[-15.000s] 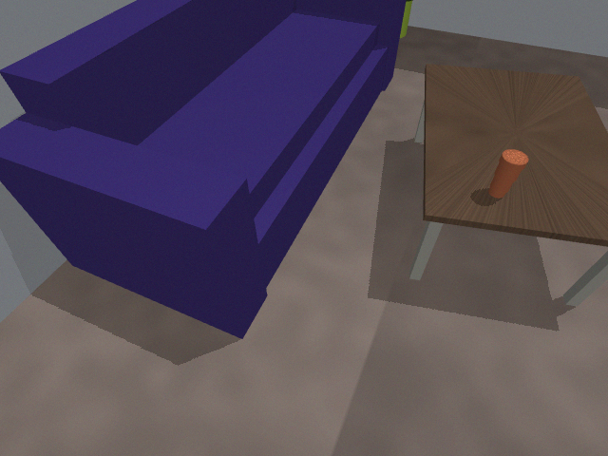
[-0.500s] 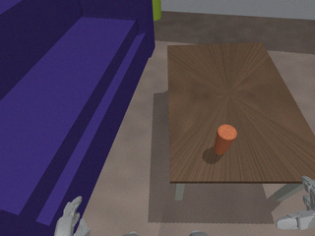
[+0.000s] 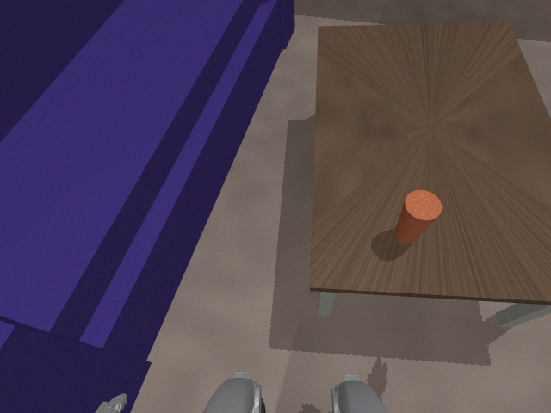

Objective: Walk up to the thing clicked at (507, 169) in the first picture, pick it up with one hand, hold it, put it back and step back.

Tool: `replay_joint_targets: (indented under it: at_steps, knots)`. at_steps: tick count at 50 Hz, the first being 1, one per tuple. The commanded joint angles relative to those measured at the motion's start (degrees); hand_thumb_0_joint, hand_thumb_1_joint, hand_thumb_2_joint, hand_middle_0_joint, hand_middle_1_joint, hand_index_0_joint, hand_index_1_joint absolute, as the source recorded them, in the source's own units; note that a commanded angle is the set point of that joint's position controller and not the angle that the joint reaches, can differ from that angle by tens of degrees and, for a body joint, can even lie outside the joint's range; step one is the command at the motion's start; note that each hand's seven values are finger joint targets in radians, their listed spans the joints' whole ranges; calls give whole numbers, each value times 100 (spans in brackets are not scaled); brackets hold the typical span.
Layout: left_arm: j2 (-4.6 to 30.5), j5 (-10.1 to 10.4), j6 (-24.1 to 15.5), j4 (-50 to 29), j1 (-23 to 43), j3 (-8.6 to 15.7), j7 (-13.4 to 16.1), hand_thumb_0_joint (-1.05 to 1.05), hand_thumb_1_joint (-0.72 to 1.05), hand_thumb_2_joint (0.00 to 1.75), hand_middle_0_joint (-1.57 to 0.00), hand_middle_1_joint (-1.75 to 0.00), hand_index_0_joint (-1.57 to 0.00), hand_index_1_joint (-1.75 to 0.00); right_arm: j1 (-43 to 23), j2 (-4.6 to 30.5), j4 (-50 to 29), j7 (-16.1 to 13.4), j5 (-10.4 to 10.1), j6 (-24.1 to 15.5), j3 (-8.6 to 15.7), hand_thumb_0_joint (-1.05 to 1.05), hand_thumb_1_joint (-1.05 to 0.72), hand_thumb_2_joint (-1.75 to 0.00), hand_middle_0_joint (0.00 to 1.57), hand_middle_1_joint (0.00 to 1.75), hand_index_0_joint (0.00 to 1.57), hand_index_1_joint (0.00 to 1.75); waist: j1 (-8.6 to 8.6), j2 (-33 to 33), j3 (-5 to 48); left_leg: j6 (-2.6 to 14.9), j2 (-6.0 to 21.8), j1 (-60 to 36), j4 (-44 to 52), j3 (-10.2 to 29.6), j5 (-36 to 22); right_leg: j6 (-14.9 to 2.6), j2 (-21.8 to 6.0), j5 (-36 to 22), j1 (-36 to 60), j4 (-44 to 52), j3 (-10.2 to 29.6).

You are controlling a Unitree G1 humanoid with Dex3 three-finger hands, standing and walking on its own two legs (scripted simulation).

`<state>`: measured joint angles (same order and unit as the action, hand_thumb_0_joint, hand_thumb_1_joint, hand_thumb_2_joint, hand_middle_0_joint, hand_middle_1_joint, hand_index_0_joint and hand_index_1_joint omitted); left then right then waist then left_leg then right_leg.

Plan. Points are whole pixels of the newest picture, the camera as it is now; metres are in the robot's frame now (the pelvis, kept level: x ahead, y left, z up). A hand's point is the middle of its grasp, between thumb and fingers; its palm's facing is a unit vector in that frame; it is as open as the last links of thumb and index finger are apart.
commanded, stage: go down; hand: right
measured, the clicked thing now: (413, 221) +0.51 -0.26 -0.24
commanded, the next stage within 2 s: approach in 0.98 s
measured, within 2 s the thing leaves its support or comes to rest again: neither
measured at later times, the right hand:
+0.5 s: hand out of the picture +0.38 -0.43 +0.04, palm faces +0.31 +0.95 -0.08, open 17.2 cm
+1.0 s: hand out of the picture +0.39 -0.44 +0.05, palm faces +0.30 +0.95 -0.06, open 17.3 cm
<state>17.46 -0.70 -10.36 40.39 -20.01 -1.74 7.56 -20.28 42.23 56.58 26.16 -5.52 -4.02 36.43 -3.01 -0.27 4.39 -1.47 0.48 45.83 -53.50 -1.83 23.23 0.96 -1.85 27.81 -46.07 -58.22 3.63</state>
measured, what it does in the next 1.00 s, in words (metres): stands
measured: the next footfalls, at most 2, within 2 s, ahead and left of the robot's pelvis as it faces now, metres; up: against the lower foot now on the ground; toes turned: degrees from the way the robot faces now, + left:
none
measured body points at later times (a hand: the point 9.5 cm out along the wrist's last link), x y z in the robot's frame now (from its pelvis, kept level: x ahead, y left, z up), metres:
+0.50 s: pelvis +0.00 -0.01 -0.01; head +0.13 -0.05 +0.42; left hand +0.07 +0.28 -0.10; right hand +0.36 -0.48 +0.05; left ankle +0.02 +0.14 -0.68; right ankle +0.00 -0.12 -0.68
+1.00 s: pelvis -0.01 -0.02 -0.01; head +0.12 -0.08 +0.41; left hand +0.05 +0.26 -0.10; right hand +0.36 -0.49 +0.06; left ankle +0.02 +0.14 -0.68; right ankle +0.00 -0.12 -0.68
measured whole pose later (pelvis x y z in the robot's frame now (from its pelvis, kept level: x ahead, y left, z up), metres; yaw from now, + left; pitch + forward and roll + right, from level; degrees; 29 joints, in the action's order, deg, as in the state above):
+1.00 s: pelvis -0.01 -0.02 -0.01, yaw +1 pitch +20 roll +5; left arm 18.2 -2.3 -7.2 38.4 -19.4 -5.8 3.3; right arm -38.9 56.0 73.8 32.1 -4.8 -15.8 41.9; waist -5.7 -2.0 4.8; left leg -2.2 -0.2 52.9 -55.1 -2.4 22.5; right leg -0.2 -2.3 29.0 -55.0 -63.6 4.5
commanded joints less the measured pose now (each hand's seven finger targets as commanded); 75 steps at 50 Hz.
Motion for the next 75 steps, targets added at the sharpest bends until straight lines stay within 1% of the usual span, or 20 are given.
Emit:
replay_joint_targets:
  at_steps: [1,4,5,8,9,10,14,17,22,34,38,42,47,51,55,61,67,69,71,75]
  knots:
    - [1184,-29,-215,-465,-353,356,99,0,89,90,-20,-30,-20,-30,-1711,2765,-568,134,-87,-875,631,0,46,-7,4,5,4,5,36,867,1900,275,-70,-980,384,23,-1415,-217,106,-1969,897,718,-49]
    - [1219,-59,-178,-451,-407,289,86,0,89,90,-20,-30,-20,-30,-2186,3112,-467,223,-67,-1048,720,0,48,-7,4,5,4,6,78,1111,2141,293,-65,-940,384,52,-1377,-210,112,-1944,967,697,-69]
    - [1247,-60,-162,-473,-406,289,75,0,89,90,-20,-30,-20,-30,-2099,2950,-104,275,-65,-1042,586,0,47,-7,4,5,4,5,-14,973,1844,292,-99,-797,420,23,-1196,-220,115,-1706,852,758,-49]
    - [1308,-90,-126,-436,-499,263,27,0,90,89,-20,-30,-21,-30,-2496,3323,-217,370,-48,-1146,705,0,45,-6,5,5,5,5,84,1359,2175,319,-103,-750,361,-5,-1295,-177,78,-2040,1086,730,3]
    - [1312,-103,-111,-447,-536,226,18,0,90,89,-20,-30,-21,-30,-2309,3294,345,407,-47,-1109,712,0,47,-6,5,5,5,5,24,1061,1974,305,-113,-712,404,-22,-1233,-195,73,-1947,949,705,-1]
    - [1294,-94,-95,-473,-504,229,2,0,90,88,-20,-30,-21,-29,-2268,3178,362,435,-73,-1113,633,0,46,-6,5,5,5,5,-8,992,1838,304,-120,-737,413,-7,-1234,-216,104,-1830,776,711,-13]
    - [1334,-109,-54,-497,-528,190,-47,0,90,88,-20,-30,-21,-29,-2557,3430,440,501,-69,-1211,720,0,47,-6,5,5,5,5,-14,1022,2029,301,-130,-703,364,3,-1278,-236,104,-1835,748,627,-11]
    - [1353,-112,-39,-476,-552,162,-78,0,90,89,-20,-30,-21,-30,-2753,3506,444,547,-92,-1299,752,0,47,-6,5,5,5,5,-88,980,2213,295,-142,-567,298,8,-1355,-233,95,-2000,823,500,-4]
    - [1399,-127,9,-457,-653,128,-109,0,89,89,-20,-30,-20,-30,-2872,3775,328,582,-120,-1421,928,0,47,-6,6,5,5,5,-34,1186,2559,294,-123,-659,204,19,-1691,-220,94,-2503,995,348,-5]
    - [1410,-130,151,-438,-765,161,-235,0,89,89,-20,-31,-20,-30,-2794,3672,261,547,-97,-1421,910,0,48,-7,5,5,5,5,-6,1513,2532,352,-208,-398,226,-97,-1636,-75,-84,-3424,1485,406,155]
    - [1381,-110,177,-515,-753,137,-268,0,89,90,-20,-31,-20,-30,-2719,3568,550,515,-75,-1396,866,0,48,-6,5,5,5,5,-66,1235,2155,366,-193,-479,292,-85,-1484,-142,-33,-2788,1039,480,109]
    - [1373,-112,181,-444,-694,108,-292,0,89,89,-20,-31,-21,-30,-3183,3549,473,552,-97,-1511,740,0,50,-7,5,5,5,5,-142,1399,2063,360,-212,-55,235,-103,-1081,-83,-118,-2379,1134,581,258]
    - [1459,-144,174,-491,-721,108,-294,0,89,89,-20,-30,-20,-30,-3429,3836,510,574,-47,-1572,819,0,50,-7,5,5,5,5,-112,1631,2371,362,-189,-76,157,-94,-1144,-67,-88,-2529,1242,504,233]
    - [1355,-124,171,-499,-676,-8,-314,0,89,89,-20,-30,-20,-30,-3674,3843,675,605,-97,-1584,798,0,51,-6,5,5,5,5,-154,1376,2140,355,-173,23,164,-88,-895,-132,-87,-1737,776,531,246]
    - [1408,-122,174,-517,-706,-21,-294,0,89,88,-20,-30,-20,-30,-3773,4129,727,594,-45,-1551,880,0,55,-6,4,6,5,6,-152,1368,2308,338,-186,-77,154,-87,-927,-156,-36,-1629,703,464,164]
    - [1323,-166,85,-480,-467,-123,-369,0,88,89,-20,-30,-20,-31,-3740,3505,1357,660,-256,-1986,682,0,54,-6,4,5,5,5,-310,1045,1812,334,-209,792,-370,-80,-592,-208,-68,-1108,-226,-85,150]
    - [1341,-238,53,-636,-351,-230,-425,0,88,89,-20,-30,-20,-30,-3534,3027,1462,930,-664,-2642,706,0,52,-6,5,5,5,5,-382,1110,2435,303,-243,1825,-1431,-129,-508,-200,-98,-1359,-899,-1158,178]
    - [1378,-240,62,-659,-355,-244,-427,0,89,89,-20,-30,-20,-30,-3638,3120,1245,997,-749,-2764,813,0,52,-6,5,5,5,5,-413,1207,2826,309,-258,2143,-1827,-147,-597,-199,-90,-1687,-1087,-1581,192]
    - [1428,-256,89,-653,-339,-262,-422,0,89,89,-20,-30,-19,-30,-3798,3481,843,1042,-790,-2885,1073,0,52,-4,6,5,6,5,-325,1525,3313,319,-248,2443,-2255,-153,-699,-166,-84,-2081,-1140,-1997,206]
    - [1460,-332,215,-561,-339,-259,-450,0,89,88,-19,-29,-19,-29,-3966,3809,717,1031,-644,-2934,1395,0,52,-4,6,5,6,5,-312,1841,3629,352,-208,2921,-3024,-192,-924,-71,-99,-2603,-1547,-2682,259]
